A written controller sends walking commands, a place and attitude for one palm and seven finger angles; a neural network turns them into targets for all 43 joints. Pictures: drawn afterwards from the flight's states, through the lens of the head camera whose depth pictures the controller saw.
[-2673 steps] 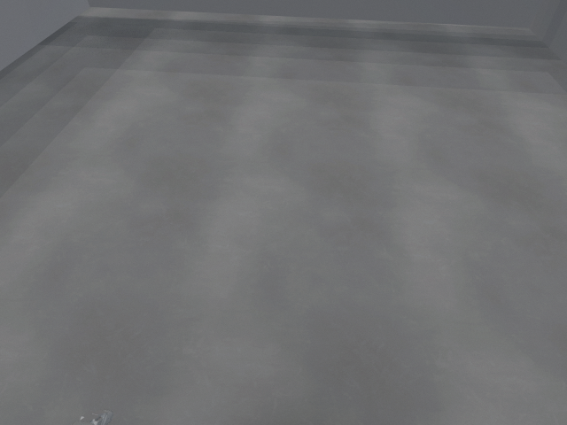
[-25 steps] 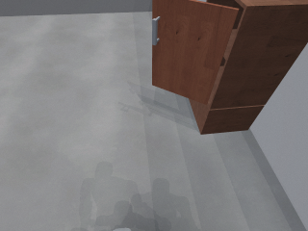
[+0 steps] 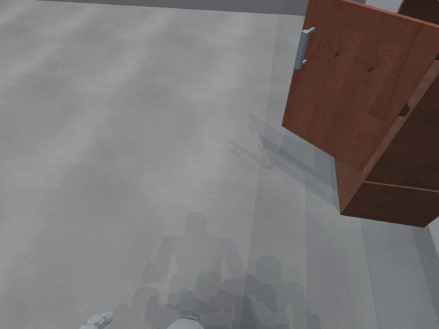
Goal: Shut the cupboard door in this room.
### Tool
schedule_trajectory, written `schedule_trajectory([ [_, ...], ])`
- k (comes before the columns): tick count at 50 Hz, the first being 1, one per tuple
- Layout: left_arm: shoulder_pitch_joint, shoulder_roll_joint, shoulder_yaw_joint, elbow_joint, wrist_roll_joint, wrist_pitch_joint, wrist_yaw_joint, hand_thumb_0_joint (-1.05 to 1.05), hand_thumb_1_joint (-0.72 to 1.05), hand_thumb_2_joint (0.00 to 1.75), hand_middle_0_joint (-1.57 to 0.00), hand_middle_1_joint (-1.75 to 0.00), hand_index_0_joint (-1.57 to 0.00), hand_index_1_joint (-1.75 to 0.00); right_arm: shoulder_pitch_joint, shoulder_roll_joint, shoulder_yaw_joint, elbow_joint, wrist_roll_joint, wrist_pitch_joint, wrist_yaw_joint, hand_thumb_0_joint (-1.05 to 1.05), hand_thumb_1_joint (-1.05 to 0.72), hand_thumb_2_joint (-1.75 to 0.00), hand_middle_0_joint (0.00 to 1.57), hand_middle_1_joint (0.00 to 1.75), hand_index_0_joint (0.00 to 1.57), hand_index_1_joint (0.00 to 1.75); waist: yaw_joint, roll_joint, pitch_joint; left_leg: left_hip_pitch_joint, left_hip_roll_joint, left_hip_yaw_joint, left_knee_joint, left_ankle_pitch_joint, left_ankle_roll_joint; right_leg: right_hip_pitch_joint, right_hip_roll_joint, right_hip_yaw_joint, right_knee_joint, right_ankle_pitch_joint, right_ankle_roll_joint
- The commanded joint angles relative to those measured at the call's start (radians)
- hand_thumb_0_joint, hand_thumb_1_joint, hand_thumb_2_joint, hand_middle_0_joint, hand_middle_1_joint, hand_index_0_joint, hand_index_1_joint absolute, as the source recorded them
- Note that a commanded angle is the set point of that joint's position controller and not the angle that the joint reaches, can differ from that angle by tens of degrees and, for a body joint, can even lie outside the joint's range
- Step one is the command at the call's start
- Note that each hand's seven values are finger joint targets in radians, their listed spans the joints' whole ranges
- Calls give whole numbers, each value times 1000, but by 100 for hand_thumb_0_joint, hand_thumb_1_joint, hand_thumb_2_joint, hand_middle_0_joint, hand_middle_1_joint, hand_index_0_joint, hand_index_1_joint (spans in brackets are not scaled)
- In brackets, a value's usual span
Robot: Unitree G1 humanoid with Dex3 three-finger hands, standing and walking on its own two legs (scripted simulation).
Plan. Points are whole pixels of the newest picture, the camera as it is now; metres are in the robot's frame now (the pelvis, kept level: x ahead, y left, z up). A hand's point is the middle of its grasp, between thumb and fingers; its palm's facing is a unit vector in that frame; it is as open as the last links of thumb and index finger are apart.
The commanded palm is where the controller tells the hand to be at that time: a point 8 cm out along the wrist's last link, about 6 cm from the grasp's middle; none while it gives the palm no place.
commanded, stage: walk to a spot facing it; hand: left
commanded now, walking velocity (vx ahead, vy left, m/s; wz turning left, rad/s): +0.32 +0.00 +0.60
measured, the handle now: (304, 48) +1.02 -0.27 -0.01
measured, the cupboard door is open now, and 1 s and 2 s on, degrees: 55 55 55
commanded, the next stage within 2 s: turn to face it in 0.66 s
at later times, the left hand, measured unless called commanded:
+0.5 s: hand out of the picture +0.04 +0.23 -0.18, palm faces +0.36 -0.91 -0.22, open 7.4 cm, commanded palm none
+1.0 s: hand (119, 231) +0.36 +0.28 -0.15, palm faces +0.38 -0.90 -0.22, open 7.2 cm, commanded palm none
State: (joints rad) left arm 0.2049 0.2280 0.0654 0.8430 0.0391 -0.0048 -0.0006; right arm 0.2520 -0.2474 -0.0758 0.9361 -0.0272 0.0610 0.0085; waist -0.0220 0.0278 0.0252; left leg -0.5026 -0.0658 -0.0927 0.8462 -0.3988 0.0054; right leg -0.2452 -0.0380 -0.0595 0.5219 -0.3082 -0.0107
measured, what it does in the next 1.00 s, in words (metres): walks ahead, turning left: left foot, then right foot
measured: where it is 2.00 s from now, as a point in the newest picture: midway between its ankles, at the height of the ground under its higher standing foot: (201, 276)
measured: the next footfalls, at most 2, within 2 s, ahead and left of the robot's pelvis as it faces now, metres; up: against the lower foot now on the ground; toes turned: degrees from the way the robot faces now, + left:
left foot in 0.38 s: +0.19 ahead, +0.17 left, +0.00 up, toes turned +24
right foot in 0.78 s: +0.45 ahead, +0.01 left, +0.00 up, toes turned +16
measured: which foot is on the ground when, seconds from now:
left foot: up 0.00-0.36, down 0.38-0.78, up 0.80-1.00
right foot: down 0.00-0.36, up 0.38-0.76, down 0.78-1.00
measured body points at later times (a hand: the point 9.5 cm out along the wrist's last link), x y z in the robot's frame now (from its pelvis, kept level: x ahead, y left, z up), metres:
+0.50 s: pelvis +0.15 +0.06 -0.01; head +0.20 +0.09 +0.43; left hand +0.02 +0.28 -0.16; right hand +0.36 -0.12 -0.14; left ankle +0.15 +0.15 -0.73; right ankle +0.12 -0.10 -0.65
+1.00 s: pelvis +0.36 +0.08 +0.01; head +0.39 +0.08 +0.46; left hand +0.34 +0.32 -0.14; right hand +0.45 -0.13 -0.15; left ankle +0.30 +0.20 -0.68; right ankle +0.41 +0.00 -0.73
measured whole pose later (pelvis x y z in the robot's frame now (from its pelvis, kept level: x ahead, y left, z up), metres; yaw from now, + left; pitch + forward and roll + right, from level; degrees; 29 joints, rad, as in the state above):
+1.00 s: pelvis +0.36 +0.08 +0.01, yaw +20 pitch +1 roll +1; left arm 0.21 0.15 0.06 0.96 0.02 -0.03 0.02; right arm 0.26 -0.18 -0.04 1.02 -0.01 0.01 -0.01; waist -0.02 0.01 0.06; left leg -0.42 0.05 0.05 0.92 -0.40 -0.03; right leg -0.26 -0.01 -0.08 0.45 -0.20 -0.04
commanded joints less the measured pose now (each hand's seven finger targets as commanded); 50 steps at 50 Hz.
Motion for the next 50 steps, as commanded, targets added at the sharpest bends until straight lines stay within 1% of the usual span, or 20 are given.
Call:
schedule_trajectory([
  [1,-8,147,37,-37,-7,-47,15,0,90,90,-20,-30,-20,-30,-100,-72,-27,-137,-12,-32,31,0,-90,-90,20,30,20,30,-13,-175,115,-298,123,26,409,112,-33,27,-340,256,-412,-284,-96],
  [5,145,114,28,37,-10,-67,14,0,90,90,-20,-30,-20,-30,-147,-29,-4,-134,-3,-41,47,0,-90,-90,20,30,20,30,35,-163,53,-277,119,126,236,155,-33,257,-263,-8,-304,252,-76],
  [12,302,127,17,107,-7,-70,17,0,90,90,-20,-30,-20,-30,-307,-3,29,-174,-1,-53,62,0,-90,-90,20,30,20,30,90,-205,75,-184,104,223,-82,137,16,376,-305,-123,-218,632,-64],
  [15,267,175,23,99,-13,-70,16,0,90,90,-20,-30,-20,-30,-183,-32,26,-145,-4,-67,49,0,-90,-90,20,30,20,30,18,-224,-10,96,17,308,-186,76,67,326,-314,-192,-37,937,-55],
  [16,253,187,22,96,-19,-68,14,0,90,90,-20,-30,-20,-30,-69,-61,17,-113,-9,-70,40,0,-90,-90,20,30,20,30,-42,-188,-77,287,-9,311,-253,124,84,246,-290,-229,115,896,-31],
  [17,231,179,16,87,-24,-67,6,0,90,90,-20,-30,-20,-30,80,-132,-3,-76,-14,-70,28,0,-90,-90,20,30,20,30,-122,-126,-167,594,66,226,-296,186,118,30,-278,-229,353,672,2],
  [18,241,115,11,41,-32,-63,-11,0,90,90,-20,-30,-20,-30,198,-276,-39,-56,-22,-76,15,0,-90,-90,20,30,20,30,-156,143,-278,863,404,-270,-346,257,256,-323,-115,-204,715,-89,57],
  [19,114,103,3,-20,-28,-59,-6,0,90,90,-20,-30,-20,-30,263,-326,-46,-35,3,-77,2,0,-90,-90,20,30,20,30,-180,85,-272,865,531,-427,-462,377,316,-481,-79,-43,859,-268,43],
  [20,55,96,7,-33,-25,-58,3,0,90,90,-20,-30,-20,-30,215,-296,-38,-35,6,-87,-11,0,-90,-90,20,30,20,30,-155,14,-203,718,520,-363,-486,295,295,-502,-102,20,887,-210,35],
  [22,84,79,11,19,-13,-40,-6,0,90,90,-20,-30,-20,-30,43,-170,-4,-73,6,-101,-21,0,-90,-90,20,30,20,30,-69,78,-52,429,418,-216,-565,70,216,-432,-162,66,787,-97,37],
  [25,164,20,11,71,-2,-13,-17,0,90,90,-20,-30,-20,-30,-19,-103,20,-58,2,-117,-24,0,-90,-90,20,30,20,30,11,71,15,266,317,-73,-612,131,189,-323,-137,32,618,-12,48],
  [34,-19,28,14,10,-7,-17,-31,0,90,90,-20,-30,-20,-30,54,-76,9,21,1,-123,-25,0,-90,-90,20,30,20,30,14,51,64,283,270,-9,-598,245,188,-186,-61,-13,165,169,52],
  [37,61,60,26,24,-7,-31,-27,0,90,90,-20,-30,-20,-30,48,-84,4,31,3,-114,-25,0,-90,-90,20,30,20,30,62,37,40,237,239,0,-444,304,144,34,-14,-29,26,188,32],
  [38,180,99,38,57,-4,-42,-20,0,90,90,-20,-30,-20,-30,48,-61,9,34,10,-117,-23,0,-90,-90,20,30,20,30,118,-52,-17,166,178,43,-265,304,108,221,-58,41,-41,194,9],
  [39,302,178,53,97,6,-55,-7,0,90,90,-20,-30,-20,-30,105,-3,19,33,19,-123,-16,0,-90,-90,20,30,20,30,146,-279,-135,15,44,160,36,83,52,428,-290,324,-126,266,-81],
  [40,349,208,49,112,-11,-51,1,0,90,90,-20,-30,-20,-30,131,-1,21,17,18,-117,-24,0,-90,-90,20,30,20,30,137,-312,-184,-50,7,129,264,-243,31,441,-432,509,-213,400,-184],
  [41,270,175,39,110,-14,-52,8,0,90,90,-20,-30,-20,-30,121,-13,15,36,13,-110,-30,0,-90,-90,20,30,20,30,110,-333,-166,-74,54,58,371,-199,24,369,-408,520,-221,458,-205],
  [43,122,82,17,81,-19,-40,23,0,90,90,-20,-30,-20,-30,62,6,21,45,13,-99,-28,0,-90,-90,20,30,20,30,59,-130,-46,-56,129,64,336,-64,0,191,-320,305,-210,542,-201],
  [45,76,55,7,81,-15,-49,24,0,90,90,-20,-30,-20,-30,96,48,36,56,8,-82,-22,0,-90,-90,20,30,20,30,13,-133,-52,49,143,110,184,-23,-22,90,-252,167,-198,697,-179],
  [50,65,86,29,86,-16,-31,21,0,90,90,-20,-30,-20,-30,65,56,35,30,10,-56,-26,0,-90,-90,20,30,20,30,8,-150,-66,98,109,165,-23,44,-53,77,-194,188,-188,676,-173],
])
